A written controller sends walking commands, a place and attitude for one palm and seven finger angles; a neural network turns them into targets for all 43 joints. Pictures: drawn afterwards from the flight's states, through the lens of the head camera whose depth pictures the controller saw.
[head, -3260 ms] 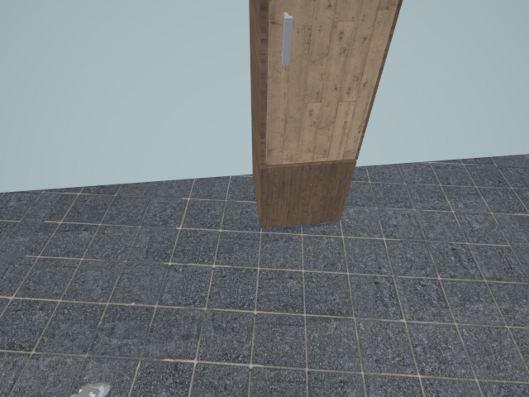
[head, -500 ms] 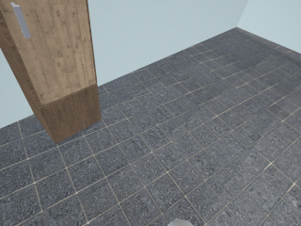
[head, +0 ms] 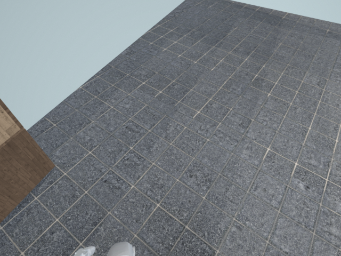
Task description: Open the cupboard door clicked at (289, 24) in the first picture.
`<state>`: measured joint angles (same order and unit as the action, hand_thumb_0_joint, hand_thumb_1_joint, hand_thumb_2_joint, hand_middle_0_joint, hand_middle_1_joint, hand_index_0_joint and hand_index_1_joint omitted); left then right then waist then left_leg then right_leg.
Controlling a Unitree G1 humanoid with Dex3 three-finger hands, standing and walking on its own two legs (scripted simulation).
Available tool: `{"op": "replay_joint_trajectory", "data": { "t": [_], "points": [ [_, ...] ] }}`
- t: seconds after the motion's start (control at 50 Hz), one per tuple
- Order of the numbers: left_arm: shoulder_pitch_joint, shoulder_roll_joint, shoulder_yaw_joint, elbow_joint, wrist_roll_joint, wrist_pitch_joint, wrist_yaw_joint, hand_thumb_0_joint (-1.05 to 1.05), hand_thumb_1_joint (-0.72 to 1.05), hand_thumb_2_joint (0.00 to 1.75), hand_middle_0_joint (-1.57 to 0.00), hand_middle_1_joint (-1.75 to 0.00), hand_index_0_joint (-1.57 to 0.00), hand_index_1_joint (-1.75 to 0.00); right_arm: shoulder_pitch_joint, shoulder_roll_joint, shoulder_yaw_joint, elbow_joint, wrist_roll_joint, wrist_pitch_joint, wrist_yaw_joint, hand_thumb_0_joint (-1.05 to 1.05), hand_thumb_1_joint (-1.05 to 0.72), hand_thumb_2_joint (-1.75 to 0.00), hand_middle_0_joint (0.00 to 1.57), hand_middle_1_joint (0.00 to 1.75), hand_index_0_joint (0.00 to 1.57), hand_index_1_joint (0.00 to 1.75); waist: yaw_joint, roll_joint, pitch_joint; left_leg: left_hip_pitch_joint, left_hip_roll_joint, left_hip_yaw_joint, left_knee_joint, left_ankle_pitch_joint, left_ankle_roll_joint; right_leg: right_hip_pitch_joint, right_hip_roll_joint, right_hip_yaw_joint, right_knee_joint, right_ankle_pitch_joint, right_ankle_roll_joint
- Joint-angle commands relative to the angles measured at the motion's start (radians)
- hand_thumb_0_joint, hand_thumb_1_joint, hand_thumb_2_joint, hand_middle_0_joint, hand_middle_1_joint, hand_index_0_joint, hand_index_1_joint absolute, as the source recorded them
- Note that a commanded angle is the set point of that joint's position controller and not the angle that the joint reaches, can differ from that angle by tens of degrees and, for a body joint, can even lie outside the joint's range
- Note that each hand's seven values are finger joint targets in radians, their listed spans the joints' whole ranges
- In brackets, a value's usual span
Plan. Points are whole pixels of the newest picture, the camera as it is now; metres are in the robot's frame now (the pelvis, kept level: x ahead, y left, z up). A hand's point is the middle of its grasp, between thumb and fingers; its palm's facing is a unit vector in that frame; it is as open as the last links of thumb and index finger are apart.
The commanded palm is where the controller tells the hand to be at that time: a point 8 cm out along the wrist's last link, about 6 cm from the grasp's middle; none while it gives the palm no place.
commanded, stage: walk to a spot facing it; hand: left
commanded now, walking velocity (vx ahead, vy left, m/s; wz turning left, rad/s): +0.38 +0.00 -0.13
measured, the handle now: out of the picture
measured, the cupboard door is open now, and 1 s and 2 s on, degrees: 0 0 0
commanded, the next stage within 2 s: turn to face it in 0.34 s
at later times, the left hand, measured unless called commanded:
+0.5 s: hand (87, 225) +0.23 +0.24 -0.17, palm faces -0.09 -0.99 -0.12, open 7.4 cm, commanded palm none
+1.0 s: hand (101, 179) +0.36 +0.22 -0.16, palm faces +0.08 -0.97 -0.21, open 7.2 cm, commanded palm none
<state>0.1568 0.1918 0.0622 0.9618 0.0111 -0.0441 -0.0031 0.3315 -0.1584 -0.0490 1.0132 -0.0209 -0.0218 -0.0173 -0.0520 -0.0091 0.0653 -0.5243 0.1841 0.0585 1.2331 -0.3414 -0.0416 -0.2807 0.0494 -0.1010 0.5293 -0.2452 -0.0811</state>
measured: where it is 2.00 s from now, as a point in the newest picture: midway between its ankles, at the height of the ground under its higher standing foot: outside the picture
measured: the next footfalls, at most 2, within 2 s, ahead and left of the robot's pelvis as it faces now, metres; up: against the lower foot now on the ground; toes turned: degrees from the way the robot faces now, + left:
left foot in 0.26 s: +0.24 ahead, +0.15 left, +0.00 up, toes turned +6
right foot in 0.70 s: +0.31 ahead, -0.10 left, +0.00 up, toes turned -15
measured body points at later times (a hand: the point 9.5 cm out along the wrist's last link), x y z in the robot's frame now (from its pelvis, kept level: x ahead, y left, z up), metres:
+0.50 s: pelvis +0.20 +0.06 +0.01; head +0.22 +0.10 +0.46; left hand +0.24 +0.29 -0.16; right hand +0.21 -0.18 -0.11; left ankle +0.20 +0.14 -0.73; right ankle +0.17 -0.08 -0.63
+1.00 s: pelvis +0.27 +0.04 +0.00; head +0.27 +0.04 +0.45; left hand +0.36 +0.27 -0.14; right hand +0.30 -0.20 -0.15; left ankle +0.29 +0.16 -0.69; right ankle +0.27 -0.09 -0.73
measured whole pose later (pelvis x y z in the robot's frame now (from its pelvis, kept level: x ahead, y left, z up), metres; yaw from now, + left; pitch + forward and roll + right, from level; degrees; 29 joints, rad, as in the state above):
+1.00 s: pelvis +0.27 +0.04 +0.00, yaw +3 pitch -2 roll +0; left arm 0.15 0.16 0.06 0.95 0.03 0.00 0.03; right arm 0.26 -0.17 -0.08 1.01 -0.02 0.06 0.01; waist -0.03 0.01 0.03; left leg -0.45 0.10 0.11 0.94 -0.43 -0.06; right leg -0.22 -0.16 -0.28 0.58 -0.30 0.02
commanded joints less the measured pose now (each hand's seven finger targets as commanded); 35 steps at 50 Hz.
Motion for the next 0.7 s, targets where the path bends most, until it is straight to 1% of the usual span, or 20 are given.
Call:
{"op": "replay_joint_trajectory", "data": {
  "t": [0.0,0.04,0.1,0.14,0.18,0.2,0.22,0.24,0.26,0.28,0.32,0.36,0.4,0.44,0.5,0.54,0.6,0.64,0.66,0.68],
  "points": [
    [0.079,0.108,0.021,-0.011,0.012,-0.022,0.004,0.0,0.9,0.9,-0.2,-0.3,-0.2,-0.3,0.085,-0.05,-0.017,-0.044,-0.013,0.004,0.015,0.0,-0.9,-0.9,0.2,0.3,0.2,0.3,0.005,-0.126,-0.01,0.005,-0.002,0.008,-0.146,0.126,-0.017,-0.083,-0.233,0.208,-0.323,0.06,-0.091],
    [0.093,0.116,0.018,-0.004,0.012,-0.026,0.004,0.0,0.9,0.9,-0.2,-0.3,-0.2,-0.3,0.026,-0.058,-0.018,-0.07,-0.011,-0.003,0.025,0.0,-0.9,-0.9,0.2,0.3,0.2,0.3,0.015,-0.142,-0.004,-0.006,-0.003,0.01,-0.253,0.16,-0.018,-0.056,-0.231,0.21,-0.326,0.024,-0.096],
    [0.151,0.127,0.015,0.012,0.012,-0.028,0.004,0.0,0.9,0.9,-0.2,-0.3,-0.2,-0.3,-0.106,-0.061,-0.014,-0.106,-0.009,-0.019,0.036,0.0,-0.9,-0.9,0.2,0.3,0.2,0.3,0.062,-0.131,0.021,0.006,-0.035,0.031,-0.441,0.158,-0.013,0.011,-0.237,0.24,-0.304,0.061,-0.096],
    [0.176,0.145,0.021,0.018,0.014,-0.027,0.007,0.0,0.9,0.9,-0.2,-0.3,-0.2,-0.3,-0.147,-0.06,-0.014,-0.12,-0.005,-0.031,0.039,0.0,-0.9,-0.9,0.2,0.3,0.2,0.3,0.079,-0.105,0.018,0.055,-0.059,0.043,-0.529,0.133,-0.003,0.053,-0.261,0.267,-0.272,0.101,-0.098],
    [0.193,0.151,0.022,0.024,0.011,-0.024,0.008,0.0,0.9,0.9,-0.2,-0.3,-0.2,-0.3,-0.152,-0.073,-0.016,-0.119,-0.005,-0.04,0.036,0.0,-0.9,-0.9,0.2,0.3,0.2,0.3,0.073,-0.085,0.011,0.13,-0.088,0.065,-0.625,0.126,0.005,0.083,-0.256,0.275,-0.222,0.172,-0.085],
    [0.181,0.156,0.025,0.025,0.008,-0.022,0.009,0.0,0.9,0.9,-0.2,-0.3,-0.2,-0.3,-0.099,-0.087,-0.02,-0.1,-0.007,-0.046,0.03,0.0,-0.9,-0.9,0.2,0.3,0.2,0.3,0.042,-0.064,-0.011,0.235,-0.105,0.081,-0.697,0.154,0.009,0.065,-0.236,0.252,-0.149,0.224,-0.069],
    [0.182,0.138,0.023,0.023,0.005,-0.019,0.008,0.0,0.9,0.9,-0.2,-0.3,-0.2,-0.3,0.006,-0.128,-0.029,-0.067,-0.01,-0.054,0.021,0.0,-0.9,-0.9,0.2,0.3,0.2,0.3,-0.002,0.019,-0.065,0.43,-0.094,0.049,-0.766,0.175,0.024,-0.008,-0.182,0.216,0.032,0.281,-0.039],
    [0.212,0.084,0.02,0.008,-0.005,-0.016,0.001,0.0,0.9,0.9,-0.2,-0.3,-0.2,-0.3,0.138,-0.232,-0.054,-0.035,-0.025,-0.063,0.009,0.0,-0.9,-0.9,0.2,0.3,0.2,0.3,-0.044,0.231,-0.182,0.67,0.137,-0.22,-0.821,0.218,0.095,-0.189,-0.068,0.12,0.317,0.081,0.017],
    [0.201,0.06,0.007,-0.013,-0.004,-0.023,-0.003,0.0,0.9,0.9,-0.2,-0.3,-0.2,-0.3,0.215,-0.297,-0.062,-0.02,-0.019,-0.055,0.006,0.0,-0.9,-0.9,0.2,0.3,0.2,0.3,-0.052,0.374,-0.22,0.745,0.347,-0.426,-0.92,0.292,0.185,-0.347,-0.011,0.05,0.604,-0.339,0.053],
    [0.164,0.105,0.018,-0.002,0.008,-0.015,0.004,0.0,0.9,0.9,-0.2,-0.3,-0.2,-0.3,0.173,-0.238,-0.044,-0.017,-0.014,-0.05,-0.003,0.0,-0.9,-0.9,0.2,0.3,0.2,0.3,-0.053,0.282,-0.183,0.671,0.329,-0.384,-0.947,0.275,0.171,-0.366,-0.068,0.124,0.71,-0.293,0.054],
    [0.112,0.094,0.029,0.0,0.011,-0.005,-0.013,0.0,0.9,0.9,-0.2,-0.3,-0.2,-0.3,0.044,-0.151,-0.017,-0.049,-0.005,-0.058,-0.009,0.0,-0.9,-0.9,0.2,0.3,0.2,0.3,-0.003,0.129,-0.033,0.477,0.274,-0.205,-0.957,0.384,0.152,-0.382,-0.137,0.114,0.764,-0.156,0.072],
    [0.16,0.042,0.028,0.017,0.017,0.023,-0.02,0.0,0.9,0.9,-0.2,-0.3,-0.2,-0.3,-0.001,-0.112,-0.004,-0.046,-0.005,-0.064,-0.012,0.0,-0.9,-0.9,0.2,0.3,0.2,0.3,0.047,0.116,0.0,0.364,0.201,-0.024,-0.96,0.495,0.107,-0.314,-0.143,0.098,0.757,-0.077,0.095],
    [0.207,0.019,0.033,0.03,0.016,0.053,-0.019,0.0,0.9,0.9,-0.2,-0.3,-0.2,-0.3,-0.018,-0.104,-0.004,-0.043,0.001,-0.062,-0.018,0.0,-0.9,-0.9,0.2,0.3,0.2,0.3,0.073,0.145,-0.02,0.333,0.175,0.076,-0.962,0.512,0.102,-0.292,-0.142,0.082,0.757,-0.027,0.109],
    [0.22,-0.005,0.033,0.031,0.019,0.062,-0.014,0.0,0.9,0.9,-0.2,-0.3,-0.2,-0.3,-0.015,-0.084,-0.008,-0.038,-0.001,-0.061,-0.021,0.0,-0.9,-0.9,0.2,0.3,0.2,0.3,0.078,0.154,-0.024,0.312,0.147,0.11,-0.968,0.536,0.127,-0.289,-0.147,0.077,0.698,0.019,0.118],
    [0.183,-0.029,0.01,0.032,0.017,0.058,-0.004,0.0,0.9,0.9,-0.2,-0.3,-0.2,-0.3,0.003,-0.089,-0.004,-0.01,-0.004,-0.056,-0.016,0.0,-0.9,-0.9,0.2,0.3,0.2,0.3,0.067,0.164,-0.009,0.332,0.107,0.132,-0.959,0.631,0.155,-0.232,-0.151,0.034,0.446,0.047,0.121],
    [0.137,-0.032,-0.004,0.028,0.017,0.045,0.003,0.0,0.9,0.9,-0.2,-0.3,-0.2,-0.3,0.038,-0.092,-0.004,0.018,-0.005,-0.049,-0.014,0.0,-0.9,-0.9,0.2,0.3,0.2,0.3,0.043,0.189,-0.028,0.386,0.091,0.114,-0.915,0.748,0.158,-0.179,-0.131,-0.009,0.286,0.046,0.124],
    [0.081,-0.019,-0.009,0.02,0.014,0.033,0.015,0.0,0.9,0.9,-0.2,-0.3,-0.2,-0.3,0.069,-0.111,-0.013,0.044,-0.005,-0.028,-0.014,0.0,-0.9,-0.9,0.2,0.3,0.2,0.3,0.025,0.212,-0.06,0.444,0.102,0.047,-0.843,0.764,0.162,-0.104,-0.108,-0.034,0.118,0.004,0.126],
    [0.09,0.005,-0.003,0.02,0.012,0.028,0.018,0.0,0.9,0.9,-0.2,-0.3,-0.2,-0.3,0.063,-0.124,-0.02,0.046,-0.002,-0.011,-0.013,0.0,-0.9,-0.9,0.2,0.3,0.2,0.3,0.043,0.187,-0.068,0.438,0.091,0.012,-0.781,0.715,0.135,-0.038,-0.101,-0.046,0.001,0.062,0.127],
    [0.122,0.029,0.003,0.031,0.011,0.022,0.019,0.0,0.9,0.9,-0.2,-0.3,-0.2,-0.3,0.058,-0.123,-0.022,0.042,0.002,-0.006,-0.011,0.0,-0.9,-0.9,0.2,0.3,0.2,0.3,0.066,0.158,-0.084,0.399,0.07,0.013,-0.729,0.613,0.105,0.049,-0.117,-0.042,-0.086,0.16,0.129],
    [0.163,0.082,0.012,0.043,0.013,0.012,0.026,0.0,0.9,0.9,-0.2,-0.3,-0.2,-0.3,0.07,-0.093,-0.019,0.036,0.01,-0.003,-0.005,0.0,-0.9,-0.9,0.2,0.3,0.2,0.3,0.081,0.058,-0.127,0.271,0.027,0.037,-0.632,0.451,0.063,0.224,-0.208,0.037,-0.094,0.385,0.107]
  ]
}}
